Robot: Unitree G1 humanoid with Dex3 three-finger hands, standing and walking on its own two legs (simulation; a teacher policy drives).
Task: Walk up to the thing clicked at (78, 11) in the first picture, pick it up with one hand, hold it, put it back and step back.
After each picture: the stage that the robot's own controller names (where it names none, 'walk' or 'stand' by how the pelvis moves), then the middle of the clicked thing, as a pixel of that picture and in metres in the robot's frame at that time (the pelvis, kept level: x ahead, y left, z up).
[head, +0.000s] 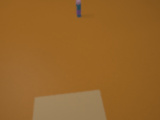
stand; (78, 8) +2.17 +0.11 -0.65
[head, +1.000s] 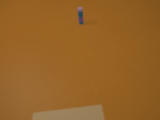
walk; (80, 16) +2.04 +0.20 -0.65
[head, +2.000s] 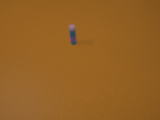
walk; (72, 35) +1.44 +0.24 -0.65
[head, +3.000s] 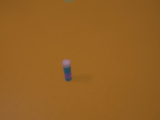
walk; (67, 70) +0.95 +0.22 -0.64
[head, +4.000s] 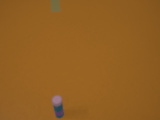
walk; (58, 107) +0.58 +0.20 -0.63
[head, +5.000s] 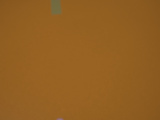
stand; out of the picture +0.38 +0.19 -0.64
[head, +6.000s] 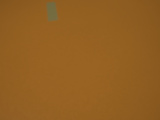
stand; out of the picture +0.37 +0.19 -0.66
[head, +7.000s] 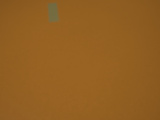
stand; out of the picture +0.34 +0.19 -0.66
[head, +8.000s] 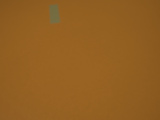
stand; out of the picture +0.34 +0.19 -0.66
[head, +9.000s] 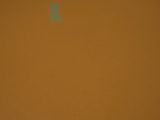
stand; out of the picture +0.34 +0.19 -0.66
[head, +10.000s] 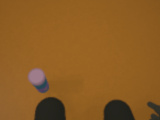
go down; (40, 82) +0.40 +0.22 -0.37
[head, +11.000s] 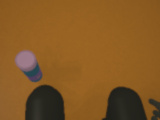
go down; (31, 68) +0.42 +0.24 -0.25
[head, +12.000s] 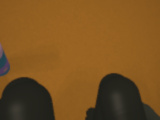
close in; out of the picture +0.39 +0.27 -0.16
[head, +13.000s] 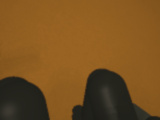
close; out of the picture +0.39 +0.28 -0.15
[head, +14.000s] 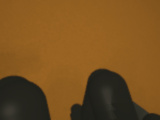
lift; out of the picture +0.37 +0.28 -0.16
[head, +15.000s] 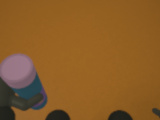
lift; (29, 87) +0.32 +0.19 +0.02
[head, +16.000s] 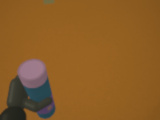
hold; (40, 93) +0.32 +0.16 +0.02
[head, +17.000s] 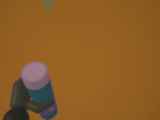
hold; (42, 94) +0.32 +0.16 +0.02
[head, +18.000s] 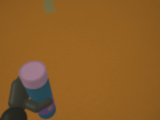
hold; (41, 94) +0.32 +0.16 +0.03
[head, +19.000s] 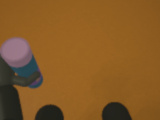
crouch; (26, 68) +0.40 +0.20 -0.04
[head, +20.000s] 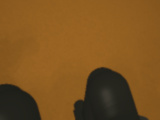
lower; out of the picture +0.41 +0.29 -0.17
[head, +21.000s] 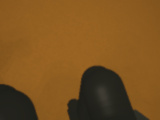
lower; out of the picture +0.42 +0.29 -0.16
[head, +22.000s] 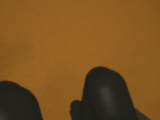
lower; out of the picture +0.40 +0.29 -0.16
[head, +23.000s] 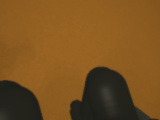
lower; out of the picture +0.40 +0.29 -0.16
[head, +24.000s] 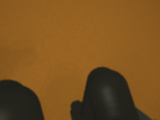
loosen; out of the picture +0.39 +0.29 -0.16
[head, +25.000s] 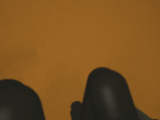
withdraw; out of the picture +0.38 +0.29 -0.16
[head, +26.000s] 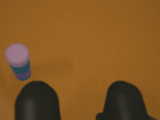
stand; (20, 65) +0.40 +0.26 -0.21
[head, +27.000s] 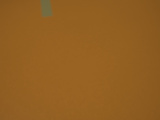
stand; out of the picture +0.34 +0.19 -0.58
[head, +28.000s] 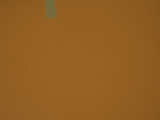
stand; out of the picture +0.36 +0.21 -0.60
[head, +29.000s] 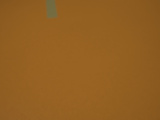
stand; out of the picture +0.36 +0.20 -0.60
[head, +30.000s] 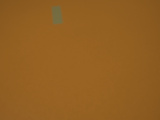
stand; out of the picture +0.37 +0.19 -0.65
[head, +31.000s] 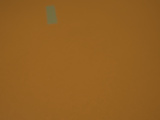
stand; out of the picture +0.35 +0.20 -0.66
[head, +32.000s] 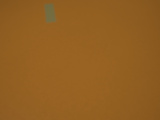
walk; out of the picture +0.34 +0.20 -0.66
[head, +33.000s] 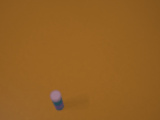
walk; (57, 101) +0.48 +0.20 -0.63
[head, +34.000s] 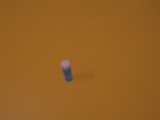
walk; (67, 71) +0.77 +0.20 -0.63
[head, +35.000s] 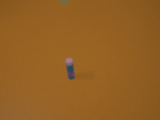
stand; (70, 69) +1.00 +0.21 -0.64
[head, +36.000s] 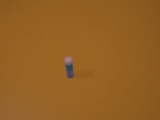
stand; (69, 68) +0.98 +0.18 -0.66
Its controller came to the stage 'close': yes
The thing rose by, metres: 0.67
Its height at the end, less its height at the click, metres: +0.00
